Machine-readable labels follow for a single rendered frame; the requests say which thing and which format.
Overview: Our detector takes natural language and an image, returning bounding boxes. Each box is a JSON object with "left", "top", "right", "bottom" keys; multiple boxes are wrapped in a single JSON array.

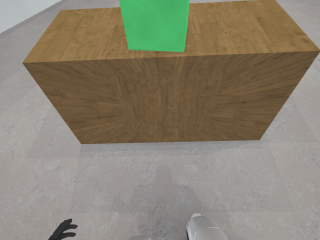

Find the robot right shin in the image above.
[{"left": 191, "top": 213, "right": 201, "bottom": 219}]

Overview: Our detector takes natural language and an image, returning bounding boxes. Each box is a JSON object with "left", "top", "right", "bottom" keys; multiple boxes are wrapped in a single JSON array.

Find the left robot hand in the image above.
[{"left": 48, "top": 218, "right": 78, "bottom": 240}]

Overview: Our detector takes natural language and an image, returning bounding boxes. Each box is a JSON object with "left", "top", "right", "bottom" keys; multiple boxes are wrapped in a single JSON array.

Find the pedestal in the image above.
[{"left": 22, "top": 0, "right": 320, "bottom": 144}]

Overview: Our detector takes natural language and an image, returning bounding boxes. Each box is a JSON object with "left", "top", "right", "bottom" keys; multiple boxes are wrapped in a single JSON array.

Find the robot right thigh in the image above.
[{"left": 186, "top": 216, "right": 228, "bottom": 240}]

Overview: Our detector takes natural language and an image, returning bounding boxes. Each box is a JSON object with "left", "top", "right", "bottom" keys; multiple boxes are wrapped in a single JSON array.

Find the carton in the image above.
[{"left": 119, "top": 0, "right": 190, "bottom": 52}]

